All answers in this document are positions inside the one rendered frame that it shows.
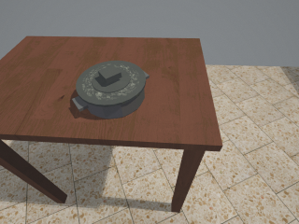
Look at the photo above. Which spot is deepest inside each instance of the pot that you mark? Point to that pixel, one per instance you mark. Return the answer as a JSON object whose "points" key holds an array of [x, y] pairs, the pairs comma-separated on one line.
{"points": [[112, 112]]}

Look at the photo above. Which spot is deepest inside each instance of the lid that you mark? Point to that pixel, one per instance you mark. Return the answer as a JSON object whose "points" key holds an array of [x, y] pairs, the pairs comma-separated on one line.
{"points": [[93, 90]]}

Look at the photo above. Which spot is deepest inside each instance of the knob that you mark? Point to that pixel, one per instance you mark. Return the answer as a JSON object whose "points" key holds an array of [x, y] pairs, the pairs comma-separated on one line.
{"points": [[109, 74]]}

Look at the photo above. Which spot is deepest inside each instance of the table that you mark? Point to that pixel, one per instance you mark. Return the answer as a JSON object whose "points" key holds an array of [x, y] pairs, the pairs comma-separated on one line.
{"points": [[38, 80]]}

